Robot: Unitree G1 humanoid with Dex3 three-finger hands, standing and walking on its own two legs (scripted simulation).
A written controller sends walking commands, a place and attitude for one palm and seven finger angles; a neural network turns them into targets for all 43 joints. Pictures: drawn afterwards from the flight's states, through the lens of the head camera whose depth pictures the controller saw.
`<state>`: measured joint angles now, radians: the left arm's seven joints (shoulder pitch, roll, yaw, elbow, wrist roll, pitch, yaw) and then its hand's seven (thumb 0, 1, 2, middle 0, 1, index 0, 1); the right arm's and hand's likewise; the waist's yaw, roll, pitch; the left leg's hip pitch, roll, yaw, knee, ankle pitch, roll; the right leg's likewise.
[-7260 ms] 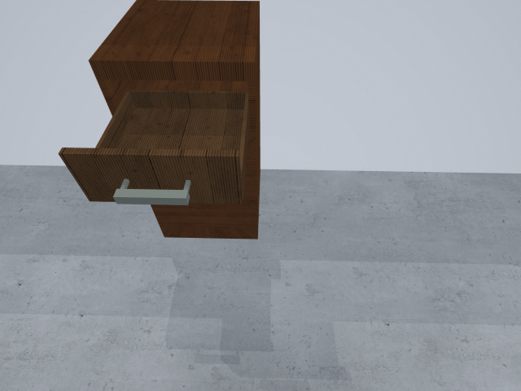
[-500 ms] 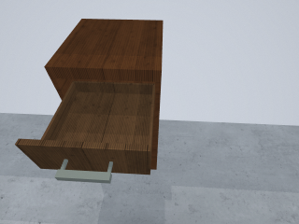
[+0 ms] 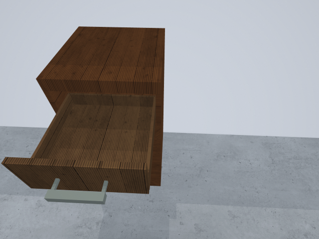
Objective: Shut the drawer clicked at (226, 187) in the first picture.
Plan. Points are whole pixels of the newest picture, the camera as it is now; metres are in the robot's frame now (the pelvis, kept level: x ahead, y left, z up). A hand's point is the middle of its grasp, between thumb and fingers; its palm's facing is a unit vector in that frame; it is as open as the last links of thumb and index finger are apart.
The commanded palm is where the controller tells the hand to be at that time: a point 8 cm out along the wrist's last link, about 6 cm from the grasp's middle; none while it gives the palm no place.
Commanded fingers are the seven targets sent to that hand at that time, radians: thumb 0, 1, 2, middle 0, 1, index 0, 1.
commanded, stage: come to a stop and stand still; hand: left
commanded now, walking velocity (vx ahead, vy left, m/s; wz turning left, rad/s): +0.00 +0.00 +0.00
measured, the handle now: (78, 189) +0.26 +0.25 -0.06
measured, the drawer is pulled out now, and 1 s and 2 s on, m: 0.30 0.30 0.30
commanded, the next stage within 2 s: look again from close up in 0.74 s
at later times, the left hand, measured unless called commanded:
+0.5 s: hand out of the picture -0.04 +0.11 -0.18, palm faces +0.09 -0.98 -0.16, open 7.3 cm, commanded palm none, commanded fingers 0.00 0.90 0.90 -0.20 -0.30 -0.20 -0.30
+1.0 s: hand out of the picture -0.02 +0.15 -0.18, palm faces +0.05 -0.98 -0.20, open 7.3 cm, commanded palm none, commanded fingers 0.00 0.90 0.90 -0.20 -0.30 -0.20 -0.30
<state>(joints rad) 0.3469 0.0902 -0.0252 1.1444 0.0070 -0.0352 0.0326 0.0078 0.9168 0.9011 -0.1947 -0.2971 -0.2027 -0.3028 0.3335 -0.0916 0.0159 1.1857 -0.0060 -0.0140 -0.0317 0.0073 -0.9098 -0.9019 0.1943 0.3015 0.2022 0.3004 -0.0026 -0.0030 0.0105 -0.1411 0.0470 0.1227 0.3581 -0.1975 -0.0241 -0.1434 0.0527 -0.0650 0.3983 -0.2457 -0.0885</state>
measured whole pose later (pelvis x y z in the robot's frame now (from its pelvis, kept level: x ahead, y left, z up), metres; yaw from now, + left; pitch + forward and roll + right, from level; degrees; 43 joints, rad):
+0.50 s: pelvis +0.01 -0.03 +0.00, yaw +1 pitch -1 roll +1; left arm 0.38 0.08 -0.01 1.15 0.01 -0.04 0.04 0.00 0.91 0.90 -0.19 -0.30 -0.20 -0.30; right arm 0.34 -0.10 0.01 1.17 -0.01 -0.01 -0.04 0.01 -0.91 -0.90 0.19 0.30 0.20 0.30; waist 0.01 0.01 0.00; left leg -0.14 0.09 0.09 0.38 -0.22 -0.05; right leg -0.11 0.09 -0.10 0.37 -0.25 -0.12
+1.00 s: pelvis +0.01 -0.01 -0.01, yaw +1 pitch +1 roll -1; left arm 0.36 0.10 -0.02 1.09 0.01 -0.03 0.05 0.01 0.91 0.90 -0.20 -0.30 -0.21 -0.30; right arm 0.33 -0.14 -0.02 1.06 -0.01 0.02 -0.03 0.01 -0.91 -0.90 0.19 0.30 0.20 0.30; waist 0.00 0.06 0.02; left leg -0.27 0.05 0.00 0.63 -0.32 0.00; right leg -0.18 0.09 -0.10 0.44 -0.28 -0.10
